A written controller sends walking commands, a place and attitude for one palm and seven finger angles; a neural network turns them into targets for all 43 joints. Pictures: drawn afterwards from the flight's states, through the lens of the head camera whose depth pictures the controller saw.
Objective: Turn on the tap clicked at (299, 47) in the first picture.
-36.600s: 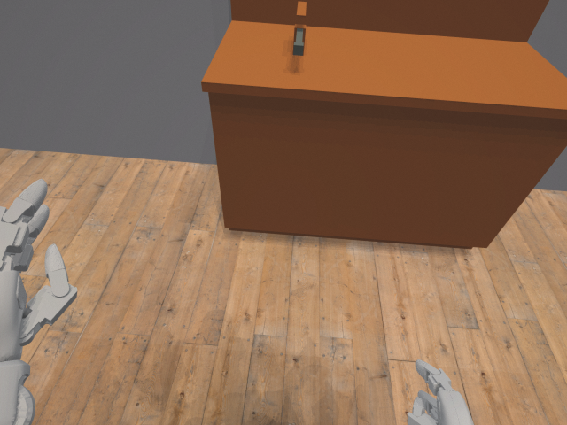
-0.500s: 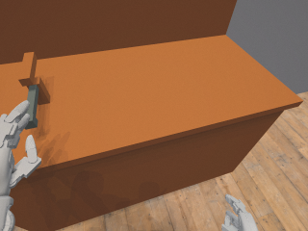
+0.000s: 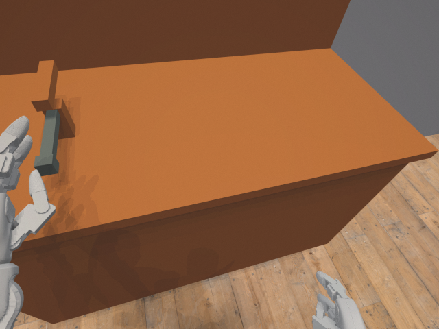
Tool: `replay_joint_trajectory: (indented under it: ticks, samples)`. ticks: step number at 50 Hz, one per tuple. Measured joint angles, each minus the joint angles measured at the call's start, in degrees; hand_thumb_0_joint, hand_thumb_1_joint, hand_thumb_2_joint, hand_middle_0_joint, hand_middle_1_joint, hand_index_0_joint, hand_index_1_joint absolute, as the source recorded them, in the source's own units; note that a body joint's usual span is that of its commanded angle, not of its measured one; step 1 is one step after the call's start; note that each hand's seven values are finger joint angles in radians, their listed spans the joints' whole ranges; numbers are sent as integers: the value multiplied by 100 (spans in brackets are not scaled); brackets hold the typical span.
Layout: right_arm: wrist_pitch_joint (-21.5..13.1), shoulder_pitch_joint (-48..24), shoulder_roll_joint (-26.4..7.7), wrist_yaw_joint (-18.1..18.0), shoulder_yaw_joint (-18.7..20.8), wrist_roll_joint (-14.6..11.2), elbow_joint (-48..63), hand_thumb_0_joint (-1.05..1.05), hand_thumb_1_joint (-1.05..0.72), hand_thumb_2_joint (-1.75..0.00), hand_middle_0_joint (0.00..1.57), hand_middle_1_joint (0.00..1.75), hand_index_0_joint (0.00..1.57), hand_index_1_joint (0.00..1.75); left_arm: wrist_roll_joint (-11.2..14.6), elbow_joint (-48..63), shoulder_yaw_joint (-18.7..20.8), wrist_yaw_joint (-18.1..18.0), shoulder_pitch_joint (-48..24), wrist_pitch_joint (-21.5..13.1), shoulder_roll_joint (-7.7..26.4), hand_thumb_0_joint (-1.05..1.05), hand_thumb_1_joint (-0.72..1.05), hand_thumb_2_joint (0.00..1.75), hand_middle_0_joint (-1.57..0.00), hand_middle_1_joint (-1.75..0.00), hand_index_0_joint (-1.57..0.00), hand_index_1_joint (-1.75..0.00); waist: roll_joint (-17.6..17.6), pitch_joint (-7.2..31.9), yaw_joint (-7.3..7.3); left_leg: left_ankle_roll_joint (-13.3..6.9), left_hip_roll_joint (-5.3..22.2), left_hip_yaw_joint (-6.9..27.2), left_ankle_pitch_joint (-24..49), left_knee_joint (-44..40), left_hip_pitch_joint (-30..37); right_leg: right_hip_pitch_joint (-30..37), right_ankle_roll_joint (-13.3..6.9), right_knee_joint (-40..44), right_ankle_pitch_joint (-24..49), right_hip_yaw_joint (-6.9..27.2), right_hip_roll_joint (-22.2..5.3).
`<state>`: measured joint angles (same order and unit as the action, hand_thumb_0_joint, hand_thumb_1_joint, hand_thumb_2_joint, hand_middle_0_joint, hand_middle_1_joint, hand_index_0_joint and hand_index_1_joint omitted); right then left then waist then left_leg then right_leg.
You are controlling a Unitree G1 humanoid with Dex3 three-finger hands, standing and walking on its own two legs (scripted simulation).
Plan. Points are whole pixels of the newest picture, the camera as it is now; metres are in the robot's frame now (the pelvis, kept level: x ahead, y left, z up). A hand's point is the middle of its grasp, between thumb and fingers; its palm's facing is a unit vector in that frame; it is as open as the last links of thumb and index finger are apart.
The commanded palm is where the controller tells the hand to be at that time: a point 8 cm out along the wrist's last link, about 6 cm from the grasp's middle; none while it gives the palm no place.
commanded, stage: come to a stop and stand still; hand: left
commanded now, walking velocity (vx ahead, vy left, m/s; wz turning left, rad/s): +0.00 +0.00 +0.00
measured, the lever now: (47, 164) +0.34 +0.35 +0.08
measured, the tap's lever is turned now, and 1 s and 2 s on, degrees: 0 0 0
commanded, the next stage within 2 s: look again from close up in 0.20 s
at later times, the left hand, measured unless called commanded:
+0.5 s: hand (33, 205) +0.22 +0.27 +0.17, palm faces +0.42 -0.84 -0.33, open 7.4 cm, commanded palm +0.16 +0.30 +0.18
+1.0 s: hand (65, 227) +0.21 +0.24 +0.13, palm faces +0.37 -0.87 -0.34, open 7.4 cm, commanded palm +0.16 +0.28 +0.17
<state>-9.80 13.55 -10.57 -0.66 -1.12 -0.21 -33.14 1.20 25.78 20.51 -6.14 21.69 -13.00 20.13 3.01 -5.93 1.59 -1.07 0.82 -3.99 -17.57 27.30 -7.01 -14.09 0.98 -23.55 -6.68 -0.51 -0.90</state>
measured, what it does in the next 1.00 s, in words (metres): stands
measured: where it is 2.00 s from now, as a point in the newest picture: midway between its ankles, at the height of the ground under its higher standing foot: outside the picture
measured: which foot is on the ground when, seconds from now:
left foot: down 0.00-1.00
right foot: down 0.00-1.00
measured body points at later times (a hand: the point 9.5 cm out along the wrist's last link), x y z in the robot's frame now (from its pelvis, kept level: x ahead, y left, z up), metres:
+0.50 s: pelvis +0.01 +0.01 +0.00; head +0.03 +0.05 +0.45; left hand +0.19 +0.31 +0.18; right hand +0.19 -0.20 -0.06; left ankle -0.03 +0.10 -0.74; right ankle +0.07 -0.13 -0.74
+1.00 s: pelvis +0.00 -0.02 -0.01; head +0.00 -0.03 +0.44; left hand +0.19 +0.28 +0.15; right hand +0.21 -0.23 -0.09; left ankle -0.03 +0.10 -0.74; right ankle +0.07 -0.13 -0.74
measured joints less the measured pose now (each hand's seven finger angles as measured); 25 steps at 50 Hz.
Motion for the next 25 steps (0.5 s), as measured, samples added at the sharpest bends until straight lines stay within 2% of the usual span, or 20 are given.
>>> replay_joint_trajectory:
  ticks: [6,17,25]
  samples:
    - [58,-48,14,38,24,-6,-73,1,-90,-90,20,30,21,30,5,220,72,-20,65,-100,67,1,89,89,-21,-30,-21,-30,-36,-14,6,-41,-38,10,-72,52,25,40,54,-31,-59,-5,-40]
    - [176,-207,40,13,32,-27,1,1,-90,-90,20,30,21,30,25,44,5,-26,79,85,-21,1,89,89,-21,-30,-21,-30,10,-33,10,-97,-86,15,-111,85,64,91,107,-56,-95,-4,-89]
    - [192,-216,42,10,42,-29,51,1,-90,-90,20,30,21,30,16,259,10,-69,37,8,32,1,89,89,-21,-30,-21,-30,28,-46,60,-96,-94,52,-119,102,76,120,108,-69,-116,-40,-103]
